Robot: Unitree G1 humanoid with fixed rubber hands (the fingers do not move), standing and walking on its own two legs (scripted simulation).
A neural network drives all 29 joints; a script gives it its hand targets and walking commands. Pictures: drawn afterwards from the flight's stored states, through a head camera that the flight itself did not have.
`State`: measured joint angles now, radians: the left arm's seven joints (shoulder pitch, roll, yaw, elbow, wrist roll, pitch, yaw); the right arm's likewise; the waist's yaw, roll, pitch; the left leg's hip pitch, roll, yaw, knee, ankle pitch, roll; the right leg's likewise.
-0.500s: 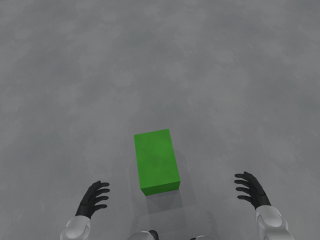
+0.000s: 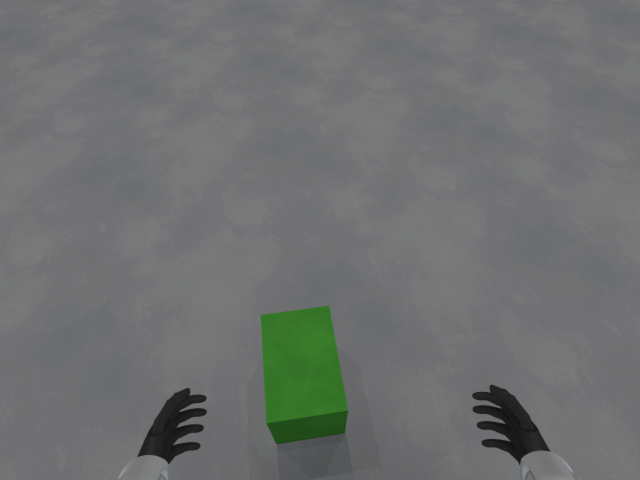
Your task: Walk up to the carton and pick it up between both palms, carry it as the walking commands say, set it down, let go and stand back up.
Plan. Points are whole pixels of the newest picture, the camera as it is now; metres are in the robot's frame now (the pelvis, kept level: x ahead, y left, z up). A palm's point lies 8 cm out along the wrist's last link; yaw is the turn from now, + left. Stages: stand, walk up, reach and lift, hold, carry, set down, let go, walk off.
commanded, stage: let go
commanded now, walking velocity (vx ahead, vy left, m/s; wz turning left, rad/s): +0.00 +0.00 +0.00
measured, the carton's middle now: (302, 374) +0.47 +0.09 -0.66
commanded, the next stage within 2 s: stand in 0.06 s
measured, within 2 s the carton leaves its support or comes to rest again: neither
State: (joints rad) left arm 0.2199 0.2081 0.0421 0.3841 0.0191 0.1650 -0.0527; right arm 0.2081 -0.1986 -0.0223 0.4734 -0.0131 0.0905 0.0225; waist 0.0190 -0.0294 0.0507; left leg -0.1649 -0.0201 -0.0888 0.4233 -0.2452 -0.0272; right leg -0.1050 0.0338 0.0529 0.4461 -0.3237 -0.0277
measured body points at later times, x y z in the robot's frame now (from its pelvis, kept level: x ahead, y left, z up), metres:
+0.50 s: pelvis -0.01 +0.04 +0.00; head -0.04 +0.06 +0.44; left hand +0.12 +0.32 -0.11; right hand +0.11 -0.26 -0.08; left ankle -0.01 +0.14 -0.74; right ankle -0.05 -0.10 -0.74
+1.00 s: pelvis -0.03 +0.04 +0.00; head -0.05 +0.05 +0.45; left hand +0.08 +0.33 -0.11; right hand +0.07 -0.26 -0.11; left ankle -0.01 +0.14 -0.74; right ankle -0.05 -0.10 -0.74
